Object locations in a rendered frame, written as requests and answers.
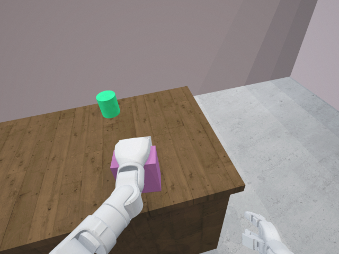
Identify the robot left upper arm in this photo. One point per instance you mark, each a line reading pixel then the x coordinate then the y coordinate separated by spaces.
pixel 74 247

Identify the right robot forearm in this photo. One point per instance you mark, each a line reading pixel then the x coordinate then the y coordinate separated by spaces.
pixel 276 247

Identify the robot right hand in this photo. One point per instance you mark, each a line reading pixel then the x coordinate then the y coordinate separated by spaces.
pixel 266 232

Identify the table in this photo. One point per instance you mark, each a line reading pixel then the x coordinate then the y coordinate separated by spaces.
pixel 55 172

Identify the robot left hand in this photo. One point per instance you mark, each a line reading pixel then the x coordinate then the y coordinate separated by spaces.
pixel 133 150

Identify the sponge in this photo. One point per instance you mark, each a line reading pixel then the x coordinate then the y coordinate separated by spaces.
pixel 152 178

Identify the left robot forearm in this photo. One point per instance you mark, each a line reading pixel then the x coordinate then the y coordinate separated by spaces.
pixel 99 231

